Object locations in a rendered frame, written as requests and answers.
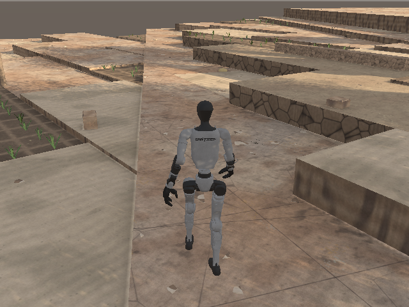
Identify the robot left shin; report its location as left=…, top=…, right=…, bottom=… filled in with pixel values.
left=185, top=203, right=194, bottom=242

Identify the robot right upper arm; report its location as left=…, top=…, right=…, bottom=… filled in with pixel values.
left=218, top=128, right=234, bottom=162

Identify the robot left upper arm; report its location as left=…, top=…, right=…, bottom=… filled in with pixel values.
left=175, top=129, right=192, bottom=165

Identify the robot left thigh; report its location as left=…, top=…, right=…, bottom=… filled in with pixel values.
left=183, top=177, right=196, bottom=214

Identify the robot right hand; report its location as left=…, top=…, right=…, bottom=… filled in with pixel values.
left=219, top=167, right=233, bottom=178

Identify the robot left forearm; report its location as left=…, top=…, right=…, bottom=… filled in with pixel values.
left=166, top=155, right=181, bottom=189

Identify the robot left hand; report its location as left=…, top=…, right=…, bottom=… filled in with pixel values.
left=163, top=186, right=178, bottom=207

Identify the robot right forearm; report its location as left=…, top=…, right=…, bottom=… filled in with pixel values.
left=226, top=153, right=235, bottom=171

